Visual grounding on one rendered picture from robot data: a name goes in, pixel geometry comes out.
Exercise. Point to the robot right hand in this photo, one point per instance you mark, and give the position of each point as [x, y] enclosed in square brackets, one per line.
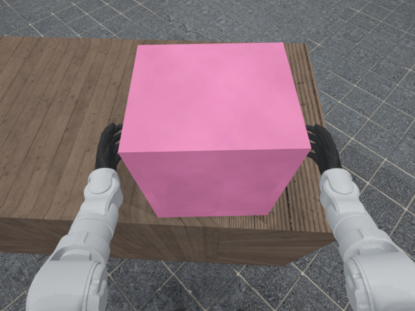
[326, 155]

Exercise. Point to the carton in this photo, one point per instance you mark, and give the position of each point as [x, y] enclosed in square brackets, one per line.
[213, 129]

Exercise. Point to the robot left hand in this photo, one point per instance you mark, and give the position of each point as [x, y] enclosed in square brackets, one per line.
[107, 156]

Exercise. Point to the robot left forearm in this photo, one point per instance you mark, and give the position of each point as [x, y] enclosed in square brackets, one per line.
[93, 228]

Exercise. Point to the robot left upper arm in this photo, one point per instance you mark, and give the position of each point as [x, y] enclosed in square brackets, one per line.
[70, 285]

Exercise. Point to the robot right upper arm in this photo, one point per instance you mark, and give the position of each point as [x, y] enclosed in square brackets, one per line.
[380, 282]

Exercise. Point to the pedestal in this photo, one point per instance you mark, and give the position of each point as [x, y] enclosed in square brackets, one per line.
[57, 95]

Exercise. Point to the robot right forearm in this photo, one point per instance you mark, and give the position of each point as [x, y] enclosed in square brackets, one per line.
[352, 226]

